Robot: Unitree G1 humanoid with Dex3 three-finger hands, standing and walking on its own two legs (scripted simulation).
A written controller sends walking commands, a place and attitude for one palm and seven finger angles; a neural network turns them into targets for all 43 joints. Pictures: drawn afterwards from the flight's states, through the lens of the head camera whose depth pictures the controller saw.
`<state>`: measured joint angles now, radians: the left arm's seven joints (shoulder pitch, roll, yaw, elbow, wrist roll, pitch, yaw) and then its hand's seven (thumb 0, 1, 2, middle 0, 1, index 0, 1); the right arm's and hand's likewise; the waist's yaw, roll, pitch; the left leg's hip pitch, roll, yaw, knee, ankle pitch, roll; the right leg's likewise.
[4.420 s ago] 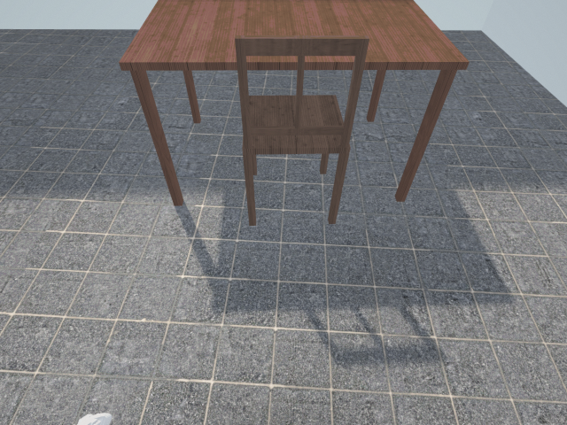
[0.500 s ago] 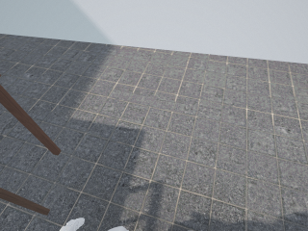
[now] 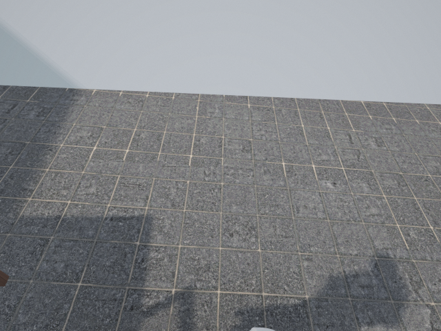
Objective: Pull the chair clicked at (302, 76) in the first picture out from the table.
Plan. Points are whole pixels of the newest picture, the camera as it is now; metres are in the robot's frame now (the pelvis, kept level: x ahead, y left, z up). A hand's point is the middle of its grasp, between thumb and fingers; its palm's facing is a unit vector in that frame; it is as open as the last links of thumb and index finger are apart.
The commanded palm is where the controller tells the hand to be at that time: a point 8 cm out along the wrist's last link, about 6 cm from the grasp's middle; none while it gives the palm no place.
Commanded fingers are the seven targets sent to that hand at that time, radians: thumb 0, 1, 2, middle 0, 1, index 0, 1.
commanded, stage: walk to a spot facing it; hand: left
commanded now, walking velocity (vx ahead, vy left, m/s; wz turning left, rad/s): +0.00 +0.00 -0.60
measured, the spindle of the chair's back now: out of the picture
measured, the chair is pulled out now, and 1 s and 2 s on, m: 0.00 0.00 0.00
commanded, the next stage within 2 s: turn to face it in 0.22 s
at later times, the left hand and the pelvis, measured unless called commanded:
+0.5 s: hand (187, 266) +0.29 +0.09 -0.16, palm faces -0.27 -0.94 -0.22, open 7.4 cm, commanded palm none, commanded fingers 0.00 0.90 0.90 -0.20 -0.30 -0.20 -0.30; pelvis +0.11 -0.05 -0.01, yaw -13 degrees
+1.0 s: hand (123, 311) +0.19 +0.21 -0.18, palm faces +0.10 -0.96 -0.24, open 7.4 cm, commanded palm none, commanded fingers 0.00 0.90 0.90 -0.20 -0.30 -0.20 -0.30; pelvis +0.14 -0.01 +0.00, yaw +3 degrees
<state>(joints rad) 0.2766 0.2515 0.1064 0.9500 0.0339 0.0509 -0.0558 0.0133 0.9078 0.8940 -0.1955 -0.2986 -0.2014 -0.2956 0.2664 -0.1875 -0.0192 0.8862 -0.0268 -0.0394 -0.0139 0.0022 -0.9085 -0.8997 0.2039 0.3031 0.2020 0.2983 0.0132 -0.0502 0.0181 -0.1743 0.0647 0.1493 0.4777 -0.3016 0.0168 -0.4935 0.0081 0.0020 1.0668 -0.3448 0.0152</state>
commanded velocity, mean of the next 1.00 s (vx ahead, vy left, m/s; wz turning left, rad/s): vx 0.00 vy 0.00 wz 0.25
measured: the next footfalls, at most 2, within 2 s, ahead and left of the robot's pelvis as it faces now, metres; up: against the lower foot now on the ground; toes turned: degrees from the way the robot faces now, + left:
right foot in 0.32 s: +0.16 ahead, -0.15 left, +0.00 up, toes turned -19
left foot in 0.74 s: +0.20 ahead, +0.06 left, +0.00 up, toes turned +4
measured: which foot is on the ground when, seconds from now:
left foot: down 0.00-0.32, up 0.34-0.72, down 0.74-1.00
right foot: up 0.00-0.30, down 0.32-0.76, up 0.78-1.00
